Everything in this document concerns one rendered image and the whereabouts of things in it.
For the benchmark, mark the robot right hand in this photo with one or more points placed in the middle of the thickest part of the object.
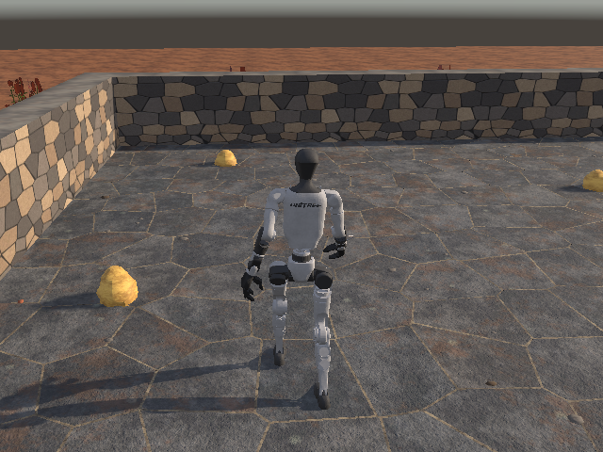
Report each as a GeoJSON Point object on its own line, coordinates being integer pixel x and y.
{"type": "Point", "coordinates": [335, 255]}

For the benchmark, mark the robot right upper arm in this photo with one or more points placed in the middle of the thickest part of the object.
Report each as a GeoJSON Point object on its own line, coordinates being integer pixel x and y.
{"type": "Point", "coordinates": [337, 213]}

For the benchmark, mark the robot left thigh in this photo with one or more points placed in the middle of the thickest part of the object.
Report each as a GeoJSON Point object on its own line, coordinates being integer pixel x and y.
{"type": "Point", "coordinates": [278, 275]}

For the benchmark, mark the left robot shin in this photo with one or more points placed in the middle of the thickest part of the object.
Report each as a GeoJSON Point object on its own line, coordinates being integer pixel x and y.
{"type": "Point", "coordinates": [278, 323]}

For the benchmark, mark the robot left hand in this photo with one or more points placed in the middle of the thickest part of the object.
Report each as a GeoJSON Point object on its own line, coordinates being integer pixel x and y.
{"type": "Point", "coordinates": [246, 281]}

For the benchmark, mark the robot left upper arm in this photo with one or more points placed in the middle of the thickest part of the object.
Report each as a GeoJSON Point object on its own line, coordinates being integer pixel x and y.
{"type": "Point", "coordinates": [275, 197]}

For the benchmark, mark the robot right forearm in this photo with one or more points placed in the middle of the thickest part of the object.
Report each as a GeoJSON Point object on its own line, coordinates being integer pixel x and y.
{"type": "Point", "coordinates": [341, 243]}

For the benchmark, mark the robot left forearm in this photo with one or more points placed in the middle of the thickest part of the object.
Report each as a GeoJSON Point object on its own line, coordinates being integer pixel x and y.
{"type": "Point", "coordinates": [261, 246]}

